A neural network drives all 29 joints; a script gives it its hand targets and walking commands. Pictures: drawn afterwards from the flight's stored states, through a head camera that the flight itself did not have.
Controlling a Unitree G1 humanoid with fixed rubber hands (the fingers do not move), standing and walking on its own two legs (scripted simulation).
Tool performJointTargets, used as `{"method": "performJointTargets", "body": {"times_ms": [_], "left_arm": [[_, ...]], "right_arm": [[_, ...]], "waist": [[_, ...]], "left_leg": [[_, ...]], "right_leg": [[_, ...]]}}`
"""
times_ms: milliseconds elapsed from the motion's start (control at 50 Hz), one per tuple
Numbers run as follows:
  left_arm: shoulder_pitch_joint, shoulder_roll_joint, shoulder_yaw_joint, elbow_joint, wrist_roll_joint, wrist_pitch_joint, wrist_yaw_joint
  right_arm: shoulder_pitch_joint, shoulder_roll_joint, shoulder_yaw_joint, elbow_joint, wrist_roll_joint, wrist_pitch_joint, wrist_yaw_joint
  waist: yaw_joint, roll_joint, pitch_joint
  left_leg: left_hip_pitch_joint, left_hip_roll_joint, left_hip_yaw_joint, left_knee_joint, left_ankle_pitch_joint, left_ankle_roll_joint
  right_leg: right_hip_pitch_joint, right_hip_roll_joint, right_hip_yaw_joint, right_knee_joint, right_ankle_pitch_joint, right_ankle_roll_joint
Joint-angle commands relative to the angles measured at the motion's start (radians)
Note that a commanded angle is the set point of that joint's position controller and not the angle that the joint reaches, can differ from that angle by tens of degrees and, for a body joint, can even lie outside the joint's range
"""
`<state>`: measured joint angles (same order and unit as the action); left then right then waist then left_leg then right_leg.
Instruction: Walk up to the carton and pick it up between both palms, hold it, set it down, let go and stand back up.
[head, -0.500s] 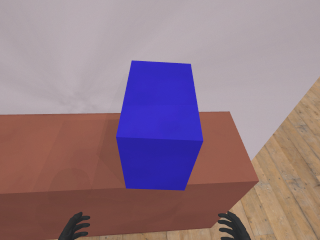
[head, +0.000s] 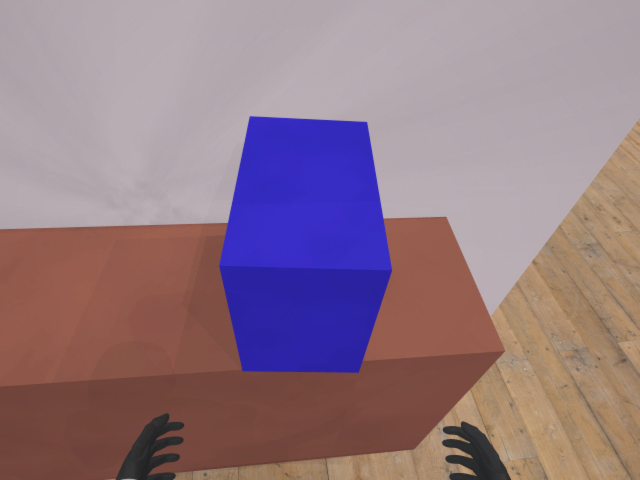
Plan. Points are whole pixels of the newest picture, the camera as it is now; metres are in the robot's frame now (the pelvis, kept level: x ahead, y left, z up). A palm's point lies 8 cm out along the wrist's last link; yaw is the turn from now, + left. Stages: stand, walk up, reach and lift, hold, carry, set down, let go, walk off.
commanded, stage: stand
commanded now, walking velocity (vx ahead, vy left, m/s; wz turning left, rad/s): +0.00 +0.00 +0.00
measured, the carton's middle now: (305, 246) +0.46 +0.02 +0.01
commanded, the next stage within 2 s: none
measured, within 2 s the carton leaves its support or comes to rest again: neither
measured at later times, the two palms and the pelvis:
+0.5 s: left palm out of the picture +0.07 +0.25 -0.14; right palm out of the picture -0.05 -0.22 -0.14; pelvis -0.01 +0.02 -0.01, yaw -8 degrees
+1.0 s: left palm out of the picture +0.00 +0.24 -0.14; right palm out of the picture -0.10 -0.18 -0.15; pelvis -0.03 +0.04 -0.01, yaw -10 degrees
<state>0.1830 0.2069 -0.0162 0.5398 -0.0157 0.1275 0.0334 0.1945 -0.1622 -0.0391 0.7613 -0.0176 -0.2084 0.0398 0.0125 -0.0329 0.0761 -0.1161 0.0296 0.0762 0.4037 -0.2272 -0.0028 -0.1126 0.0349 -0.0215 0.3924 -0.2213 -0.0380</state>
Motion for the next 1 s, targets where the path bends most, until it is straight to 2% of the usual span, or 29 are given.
{"method": "performJointTargets", "body": {"times_ms": [0,20,40,60,80,100,120,160,200,220,240,260,280,300,320,340,360,380,400,440,500,520,540,580,640,720,880,980], "left_arm": [[0.141,0.181,0.085,-0.014,0.069,-0.108,-0.020],[0.210,0.181,0.087,0.014,0.058,-0.129,-0.031],[0.126,0.158,0.080,-0.001,0.068,-0.145,-0.034],[0.037,0.135,0.076,-0.032,0.072,-0.156,-0.037],[0.023,0.108,0.070,-0.046,0.064,-0.161,-0.040],[0.059,0.092,0.066,-0.037,0.056,-0.161,-0.040],[0.090,0.095,0.063,-0.021,0.056,-0.160,-0.038],[0.087,0.129,0.072,-0.003,0.063,-0.162,-0.031],[0.138,0.176,0.089,0.019,0.065,-0.161,-0.024],[0.162,0.169,0.086,0.036,0.063,-0.159,-0.020],[0.165,0.157,0.080,0.048,0.063,-0.159,-0.015],[0.134,0.153,0.078,0.051,0.062,-0.158,-0.012],[0.091,0.146,0.076,0.050,0.057,-0.156,-0.009],[0.074,0.131,0.074,0.051,0.047,-0.155,-0.008],[0.095,0.107,0.069,0.060,0.036,-0.155,-0.009],[0.139,0.075,0.062,0.075,0.026,-0.154,-0.010],[0.185,0.068,0.058,0.096,0.027,-0.148,-0.009],[0.195,0.080,0.062,0.111,0.038,-0.144,-0.011],[0.191,0.076,0.062,0.118,0.044,-0.144,-0.016],[0.191,0.062,0.060,0.140,0.047,-0.147,-0.023],[0.199,0.067,0.051,0.171,0.051,-0.155,-0.018],[0.196,0.089,0.058,0.187,0.044,-0.154,-0.015],[0.213,0.091,0.062,0.213,0.035,-0.150,-0.015],[0.221,0.057,0.049,0.245,0.037,-0.148,-0.011],[0.207,0.052,0.049,0.267,0.034,-0.152,-0.005],[0.203,0.036,0.047,0.302,0.033,-0.155,-0.003],[0.218,0.000,0.042,0.378,0.033,-0.154,0.000],[0.232,-0.014,0.037,0.423,0.035,-0.151,0.002]], "right_arm": [[-0.015,-0.210,-0.073,-0.068,0.002,0.121,-0.025],[0.013,-0.213,-0.082,-0.110,-0.025,0.188,-0.032],[0.051,-0.208,-0.083,-0.117,-0.016,0.219,-0.038],[0.116,-0.212,-0.081,-0.094,-0.001,0.234,-0.041],[0.136,-0.216,-0.079,-0.075,0.003,0.247,-0.042],[0.108,-0.219,-0.081,-0.074,0.003,0.259,-0.044],[0.074,-0.217,-0.081,-0.083,-0.002,0.266,-0.044],[0.071,-0.178,-0.071,-0.086,-0.006,0.266,-0.039],[0.055,-0.153,-0.061,-0.084,-0.005,0.257,-0.034],[0.049,-0.148,-0.057,-0.082,-0.005,0.253,-0.030],[0.062,-0.143,-0.055,-0.073,-0.004,0.246,-0.027],[0.109,-0.137,-0.052,-0.053,-0.002,0.237,-0.026],[0.162,-0.134,-0.050,-0.025,-0.004,0.226,-0.029],[0.184,-0.151,-0.052,-0.003,-0.008,0.215,-0.036],[0.172,-0.196,-0.062,0.005,-0.019,0.208,-0.043],[0.148,-0.236,-0.068,0.009,-0.030,0.207,-0.049],[0.137,-0.224,-0.061,0.014,-0.029,0.209,-0.050],[0.111,-0.177,-0.044,0.019,-0.027,0.208,-0.052],[0.095,-0.147,-0.031,0.024,-0.023,0.204,-0.053],[0.100,-0.166,-0.032,0.045,-0.016,0.202,-0.061],[0.141,-0.163,-0.032,0.081,-0.014,0.202,-0.066],[0.181,-0.152,-0.031,0.095,-0.005,0.203,-0.065],[0.193,-0.162,-0.036,0.113,0.000,0.208,-0.067],[0.196,-0.174,-0.040,0.136,0.000,0.215,-0.069],[0.230,-0.160,-0.040,0.173,-0.002,0.214,-0.066],[0.239,-0.134,-0.037,0.208,-0.003,0.213,-0.065],[0.227,-0.096,-0.028,0.262,-0.003,0.210,-0.072],[0.224,-0.086,-0.024,0.289,-0.001,0.212,-0.076]], "waist": [[0.030,0.222,-0.179],[0.008,0.188,-0.186],[-0.037,0.146,-0.182],[-0.063,0.112,-0.207],[-0.059,0.086,-0.216],[-0.041,0.064,-0.184],[-0.031,0.031,-0.142],[-0.036,-0.088,-0.087],[-0.005,-0.201,-0.082],[0.001,-0.222,-0.089],[-0.006,-0.220,-0.104],[-0.034,-0.204,-0.128],[-0.062,-0.165,-0.154],[-0.071,-0.105,-0.173],[-0.058,-0.009,-0.173],[-0.028,0.121,-0.160],[-0.014,0.212,-0.144],[-0.005,0.249,-0.122],[0.007,0.236,-0.098],[0.015,0.202,-0.065],[0.012,0.146,-0.073],[-0.013,0.085,-0.058],[-0.012,0.047,-0.021],[-0.010,0.029,0.006],[-0.022,-0.023,-0.002],[-0.031,-0.031,0.000],[-0.028,0.036,-0.008],[-0.027,0.044,-0.001]], "left_leg": [[0.095,0.115,-0.028,0.088,0.253,0.018],[0.109,0.140,-0.034,0.097,0.145,0.054],[0.063,0.145,-0.051,0.098,0.154,0.066],[-0.002,0.144,-0.054,0.108,0.199,0.072],[-0.034,0.142,-0.045,0.108,0.129,0.079],[-0.051,0.142,-0.037,0.091,-0.013,0.081],[-0.068,0.138,-0.036,0.093,-0.099,0.077],[-0.145,0.078,-0.009,0.172,-0.147,0.054],[-0.204,-0.004,0.011,0.312,-0.188,0.026],[-0.212,-0.026,-0.012,0.316,-0.232,0.026],[-0.200,-0.022,-0.033,0.290,-0.250,0.035],[-0.186,-0.012,-0.043,0.244,-0.218,0.047],[-0.152,0.001,-0.047,0.181,-0.136,0.060],[-0.101,0.027,-0.068,0.125,-0.050,0.073],[-0.061,0.086,-0.135,0.051,-0.021,0.097],[-0.034,0.181,-0.257,-0.053,-0.009,0.135],[-0.082,0.280,-0.349,-0.121,0.027,0.190],[-0.168,0.308,-0.361,-0.131,0.045,0.222],[-0.218,0.280,-0.324,-0.136,0.069,0.212],[-0.254,0.202,-0.222,-0.130,0.009,0.163],[-0.276,0.139,-0.156,-0.088,-0.064,0.098],[-0.272,0.095,-0.124,-0.098,-0.148,0.077],[-0.227,0.081,-0.108,-0.104,-0.198,0.067],[-0.186,0.107,-0.132,-0.102,-0.200,0.075],[-0.161,0.098,-0.118,-0.096,-0.176,0.079],[-0.138,0.094,-0.108,-0.095,-0.180,0.076],[-0.121,0.105,-0.105,-0.124,-0.189,0.077],[-0.119,0.108,-0.098,-0.132,-0.188,0.080]], "right_leg": [[-0.182,-0.102,0.105,0.066,0.348,0.005],[-0.240,-0.083,0.083,0.086,0.246,0.014],[-0.209,-0.076,0.073,0.118,0.279,0.013],[-0.155,-0.076,0.076,0.151,0.319,0.004],[-0.174,-0.064,0.081,0.167,0.292,0.000],[-0.238,-0.055,0.088,0.161,0.236,0.000],[-0.288,-0.055,0.108,0.141,0.235,-0.004],[-0.298,-0.097,0.204,0.070,0.285,-0.036],[-0.285,-0.195,0.393,-0.035,0.285,-0.120],[-0.274,-0.223,0.464,-0.062,0.276,-0.153],[-0.266,-0.230,0.478,-0.063,0.278,-0.165],[-0.243,-0.223,0.443,-0.047,0.264,-0.161],[-0.232,-0.197,0.386,-0.024,0.241,-0.136],[-0.254,-0.157,0.329,0.005,0.213,-0.094],[-0.302,-0.104,0.264,0.059,0.145,-0.048],[-0.364,-0.020,0.168,0.151,-0.006,-0.011],[-0.345,0.023,0.103,0.226,-0.156,0.002],[-0.269,-0.010,0.094,0.290,-0.214,0.000],[-0.227,-0.021,0.102,0.276,-0.182,-0.006],[-0.195,-0.021,0.098,0.204,-0.059,-0.016],[-0.094,-0.076,0.160,0.078,0.133,-0.017],[-0.119,-0.091,0.194,0.062,0.140,-0.016],[-0.200,-0.072,0.188,0.050,0.074,-0.010],[-0.233,-0.061,0.173,0.018,0.042,0.002],[-0.244,-0.063,0.182,-0.001,0.022,0.004],[-0.268,-0.064,0.192,-0.026,-0.018,0.006],[-0.266,-0.055,0.181,-0.010,0.007,0.011],[-0.258,-0.054,0.177,-0.005,0.025,0.013]]}}
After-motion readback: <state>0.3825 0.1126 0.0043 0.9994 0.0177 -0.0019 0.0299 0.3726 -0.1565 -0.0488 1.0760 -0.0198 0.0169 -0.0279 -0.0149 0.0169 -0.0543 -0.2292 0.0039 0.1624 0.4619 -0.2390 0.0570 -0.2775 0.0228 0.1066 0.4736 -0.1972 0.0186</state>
